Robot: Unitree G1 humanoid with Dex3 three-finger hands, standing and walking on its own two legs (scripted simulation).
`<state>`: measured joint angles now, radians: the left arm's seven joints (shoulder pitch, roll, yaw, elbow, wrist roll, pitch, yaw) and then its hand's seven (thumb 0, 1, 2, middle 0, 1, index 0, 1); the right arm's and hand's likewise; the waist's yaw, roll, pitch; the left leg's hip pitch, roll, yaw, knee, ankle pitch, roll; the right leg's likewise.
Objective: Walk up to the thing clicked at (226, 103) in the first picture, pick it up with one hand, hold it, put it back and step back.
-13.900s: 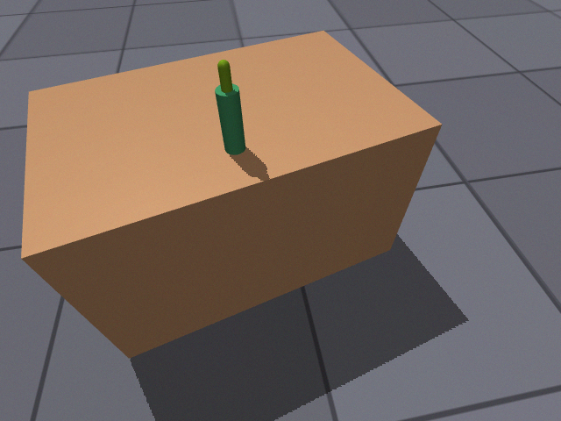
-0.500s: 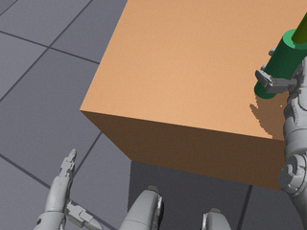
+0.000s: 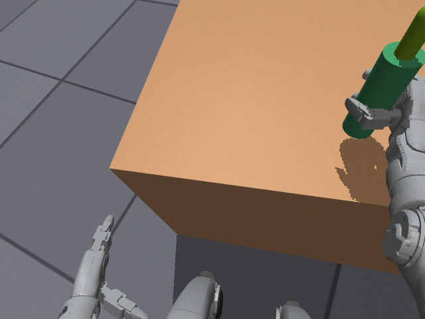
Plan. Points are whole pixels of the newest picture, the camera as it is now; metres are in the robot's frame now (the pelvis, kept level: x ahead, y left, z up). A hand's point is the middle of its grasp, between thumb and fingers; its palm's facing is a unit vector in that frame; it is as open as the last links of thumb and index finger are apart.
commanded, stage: settle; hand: right
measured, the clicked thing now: (386, 81) +0.52 -0.18 +0.11
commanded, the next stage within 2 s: lift in 0.12 s
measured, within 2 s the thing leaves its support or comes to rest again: neither
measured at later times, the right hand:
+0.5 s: hand (382, 95) +0.50 -0.18 +0.10, palm faces +0.10 +0.99 +0.01, open 8.2 cm
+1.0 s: hand (412, 103) +0.42 -0.18 +0.17, palm faces +0.12 +0.99 -0.02, open 8.2 cm
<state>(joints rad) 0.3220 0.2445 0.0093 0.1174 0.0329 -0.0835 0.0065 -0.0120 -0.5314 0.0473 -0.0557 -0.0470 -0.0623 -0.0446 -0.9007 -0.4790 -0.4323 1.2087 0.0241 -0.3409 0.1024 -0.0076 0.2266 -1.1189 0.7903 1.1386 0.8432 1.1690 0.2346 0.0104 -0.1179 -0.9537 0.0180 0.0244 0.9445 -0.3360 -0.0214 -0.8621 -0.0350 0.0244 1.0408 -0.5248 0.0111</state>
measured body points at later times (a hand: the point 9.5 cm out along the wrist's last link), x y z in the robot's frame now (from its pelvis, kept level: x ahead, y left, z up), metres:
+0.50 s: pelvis +0.01 +0.00 +0.02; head +0.09 -0.02 +0.46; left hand +0.16 +0.26 -0.01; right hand +0.49 -0.23 +0.10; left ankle +0.06 +0.14 -0.67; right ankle -0.02 -0.12 -0.67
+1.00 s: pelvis +0.01 +0.00 +0.04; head +0.03 +0.01 +0.49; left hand +0.17 +0.26 -0.01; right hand +0.41 -0.23 +0.17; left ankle +0.06 +0.14 -0.67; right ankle -0.02 -0.12 -0.67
